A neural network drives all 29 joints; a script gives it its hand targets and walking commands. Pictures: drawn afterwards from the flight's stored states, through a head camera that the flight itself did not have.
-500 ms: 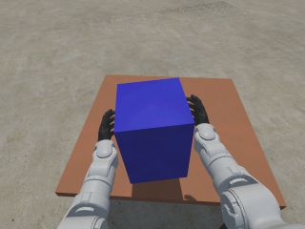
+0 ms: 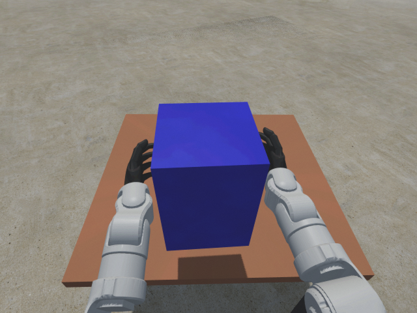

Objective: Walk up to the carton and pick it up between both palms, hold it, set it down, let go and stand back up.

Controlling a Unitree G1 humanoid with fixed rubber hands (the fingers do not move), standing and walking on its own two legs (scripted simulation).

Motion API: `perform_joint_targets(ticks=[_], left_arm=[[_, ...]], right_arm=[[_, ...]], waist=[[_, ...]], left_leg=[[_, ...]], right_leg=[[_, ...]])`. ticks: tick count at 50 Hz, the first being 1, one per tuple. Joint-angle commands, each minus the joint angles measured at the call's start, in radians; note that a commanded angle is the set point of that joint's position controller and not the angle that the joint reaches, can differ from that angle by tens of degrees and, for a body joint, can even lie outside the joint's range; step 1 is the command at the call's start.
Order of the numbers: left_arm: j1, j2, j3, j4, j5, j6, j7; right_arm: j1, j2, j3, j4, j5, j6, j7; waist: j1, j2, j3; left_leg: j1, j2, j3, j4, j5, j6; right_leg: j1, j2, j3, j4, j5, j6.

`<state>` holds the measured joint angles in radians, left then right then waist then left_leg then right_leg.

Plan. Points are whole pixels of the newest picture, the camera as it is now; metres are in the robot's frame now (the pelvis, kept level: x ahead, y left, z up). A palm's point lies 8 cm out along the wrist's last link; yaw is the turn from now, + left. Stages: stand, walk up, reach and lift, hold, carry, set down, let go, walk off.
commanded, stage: reach and lift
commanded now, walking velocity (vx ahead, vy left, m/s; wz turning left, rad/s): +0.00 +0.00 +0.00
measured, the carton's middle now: (206, 178) +0.38 +0.00 +0.09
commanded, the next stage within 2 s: hold in 1.06 s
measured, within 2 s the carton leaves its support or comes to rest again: neither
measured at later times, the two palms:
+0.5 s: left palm (140, 168) +0.36 +0.12 +0.15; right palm (285, 161) +0.36 -0.15 +0.16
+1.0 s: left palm (138, 162) +0.36 +0.12 +0.16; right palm (285, 159) +0.35 -0.14 +0.16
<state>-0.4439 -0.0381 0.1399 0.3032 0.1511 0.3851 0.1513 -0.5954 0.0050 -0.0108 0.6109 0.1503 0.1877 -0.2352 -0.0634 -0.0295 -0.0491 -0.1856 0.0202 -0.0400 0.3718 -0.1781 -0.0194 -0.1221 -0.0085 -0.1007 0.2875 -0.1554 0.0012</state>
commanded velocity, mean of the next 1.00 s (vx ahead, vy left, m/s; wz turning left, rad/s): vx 0.00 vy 0.00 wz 0.00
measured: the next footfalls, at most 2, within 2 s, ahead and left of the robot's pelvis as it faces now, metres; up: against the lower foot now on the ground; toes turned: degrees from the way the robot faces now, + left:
none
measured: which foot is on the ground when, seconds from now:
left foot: down 0.00-1.00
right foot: down 0.00-1.00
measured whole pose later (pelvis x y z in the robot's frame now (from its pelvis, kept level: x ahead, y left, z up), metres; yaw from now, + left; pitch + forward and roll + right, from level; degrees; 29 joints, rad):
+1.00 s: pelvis -0.01 +0.00 +0.00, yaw -1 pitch -5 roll -1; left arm -0.56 -0.05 0.19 0.21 0.28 0.59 0.06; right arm -0.67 0.00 -0.03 0.57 0.19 0.29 -0.28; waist -0.10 -0.05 0.02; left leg -0.10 0.02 -0.02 0.37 -0.18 -0.01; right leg -0.04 -0.01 -0.08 0.28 -0.15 0.01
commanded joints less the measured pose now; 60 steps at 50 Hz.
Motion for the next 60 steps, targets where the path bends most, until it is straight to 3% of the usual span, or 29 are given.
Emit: perform_joint_targets(ticks=[1, 2, 3, 8, 12, 13, 14, 17, 22, 29, 37, 46, 52, 60], left_arm=[[-0.784, -0.725, -0.557, -0.280, -0.093, -0.021, -0.157], [-0.804, -0.726, -0.556, -0.287, -0.099, -0.012, -0.155], [-0.811, -0.723, -0.561, -0.294, -0.102, -0.003, -0.154], [-0.805, -0.697, -0.491, -0.242, -0.070, 0.047, -0.170], [-0.819, -0.688, -0.468, -0.223, -0.063, 0.071, -0.180], [-0.831, -0.690, -0.465, -0.231, -0.067, 0.074, -0.182], [-0.824, -0.684, -0.454, -0.165, -0.047, 0.069, -0.200], [-0.863, -0.685, -0.437, -0.176, -0.045, 0.054, -0.213], [-0.895, -0.693, -0.435, -0.202, -0.045, 0.056, -0.212], [-0.858, -0.675, -0.398, -0.163, -0.012, 0.084, -0.245], [-0.885, -0.715, -0.484, -0.253, -0.044, 0.096, -0.232], [-0.858, -0.706, -0.467, -0.243, -0.024, 0.126, -0.219], [-0.868, -0.692, -0.433, -0.231, -0.014, 0.140, -0.231], [-0.839, -0.660, -0.461, -0.369, -0.029, 0.187, -0.230]], right_arm=[[-0.666, 0.679, 0.464, -0.374, 0.067, -0.027, 0.113], [-0.695, 0.680, 0.467, -0.395, 0.074, -0.024, 0.114], [-0.682, 0.678, 0.460, -0.385, 0.079, -0.015, 0.113], [-0.722, 0.662, 0.440, -0.382, 0.079, 0.009, 0.112], [-0.757, 0.655, 0.426, -0.378, 0.078, 0.018, 0.113], [-0.770, 0.661, 0.426, -0.385, 0.080, 0.019, 0.113], [-0.796, 0.700, 0.412, -0.391, 0.048, 0.015, 0.094], [-0.823, 0.705, 0.417, -0.376, 0.056, 0.016, 0.086], [-0.818, 0.712, 0.425, -0.353, 0.076, 0.018, 0.085], [-0.767, 0.668, 0.364, -0.284, 0.063, 0.026, 0.076], [-0.815, 0.661, 0.402, -0.381, 0.099, 0.011, 0.075], [-0.830, 0.638, 0.403, -0.383, 0.101, 0.018, 0.083], [-0.859, 0.644, 0.398, -0.379, 0.104, 0.020, 0.079], [-0.859, 0.678, 0.516, -0.493, 0.181, 0.056, 0.040]], waist=[[-0.023, 0.085, -0.461], [-0.017, 0.086, -0.477], [-0.031, 0.093, -0.470], [-0.007, 0.062, -0.417], [-0.010, 0.055, -0.429], [-0.009, 0.054, -0.437], [0.000, 0.002, -0.444], [0.009, 0.015, -0.461], [0.001, 0.043, -0.474], [-0.042, 0.042, -0.370], [-0.065, 0.091, -0.444], [-0.038, 0.082, -0.416], [-0.029, 0.062, -0.415], [0.013, 0.053, -0.473]], left_leg=[[0.178, -0.049, -0.040, -0.009, 0.330, -0.052], [0.183, -0.049, -0.040, -0.009, 0.323, -0.051], [0.197, -0.049, -0.038, -0.007, 0.329, -0.052], [0.172, -0.049, -0.021, -0.044, 0.220, -0.025], [0.178, -0.051, -0.012, -0.053, 0.189, -0.014], [0.171, -0.054, -0.010, -0.055, 0.182, -0.009], [0.158, -0.070, 0.005, -0.032, 0.136, 0.009], [0.148, -0.069, 0.005, -0.054, 0.104, 0.015], [0.199, -0.070, 0.004, -0.027, 0.194, -0.004], [0.204, -0.066, 0.012, -0.044, 0.184, -0.020], [0.287, -0.054, -0.008, 0.011, 0.335, -0.057], [0.289, -0.047, -0.007, -0.003, 0.286, -0.041], [0.269, -0.056, 0.005, -0.013, 0.261, -0.024], [0.296, -0.069, 0.003, 0.021, 0.391, -0.016]], right_leg=[[0.156, 0.069, 0.063, 0.022, 0.305, 0.027], [0.150, 0.070, 0.062, 0.020, 0.288, 0.028], [0.143, 0.070, 0.062, 0.018, 0.293, 0.028], [0.142, 0.062, 0.064, 0.003, 0.217, 0.035], [0.145, 0.062, 0.064, -0.003, 0.188, 0.039], [0.152, 0.060, 0.065, -0.002, 0.190, 0.041], [0.169, 0.047, 0.055, -0.011, 0.200, 0.066], [0.179, 0.047, 0.062, 0.007, 0.227, 0.069], [0.180, 0.052, 0.053, 0.012, 0.272, 0.069], [0.177, 0.053, 0.037, -0.007, 0.243, 0.070], [0.158, 0.071, 0.013, 0.001, 0.296, 0.059], [0.135, 0.071, 0.013, -0.010, 0.223, 0.054], [0.170, 0.065, 0.023, -0.010, 0.239, 0.061], [0.245, 0.069, 0.038, 0.006, 0.349, 0.068]])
